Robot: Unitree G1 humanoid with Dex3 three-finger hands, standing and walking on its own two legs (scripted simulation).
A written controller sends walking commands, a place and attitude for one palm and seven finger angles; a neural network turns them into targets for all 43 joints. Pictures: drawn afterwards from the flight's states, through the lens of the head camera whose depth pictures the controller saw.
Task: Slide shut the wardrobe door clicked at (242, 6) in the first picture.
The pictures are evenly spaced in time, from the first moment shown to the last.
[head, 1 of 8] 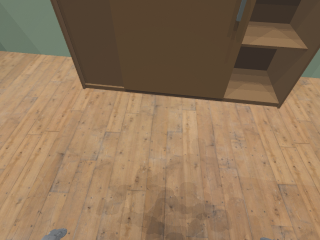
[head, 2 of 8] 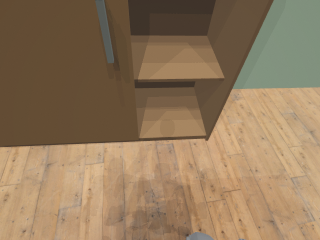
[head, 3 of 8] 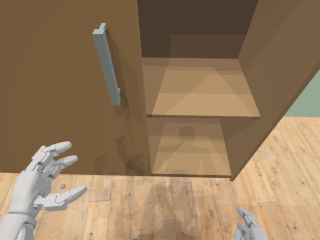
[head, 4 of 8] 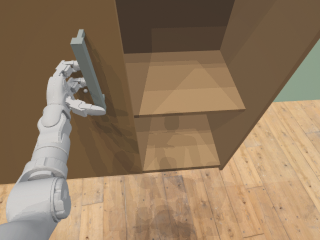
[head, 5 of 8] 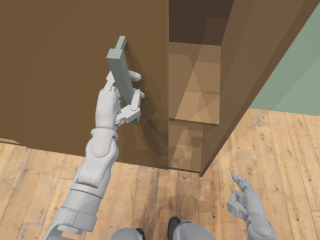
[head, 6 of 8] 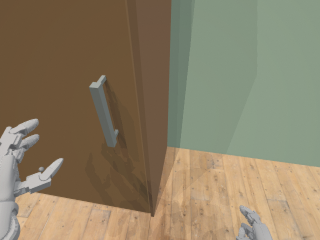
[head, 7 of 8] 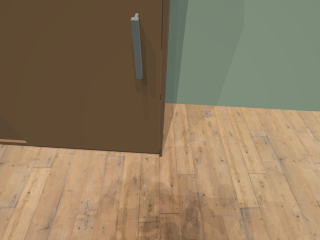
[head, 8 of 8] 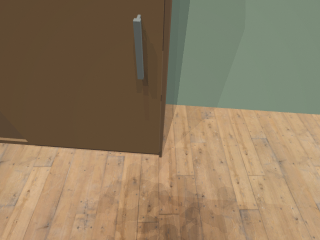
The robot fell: no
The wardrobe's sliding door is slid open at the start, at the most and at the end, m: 0.50 0.50 0.00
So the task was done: yes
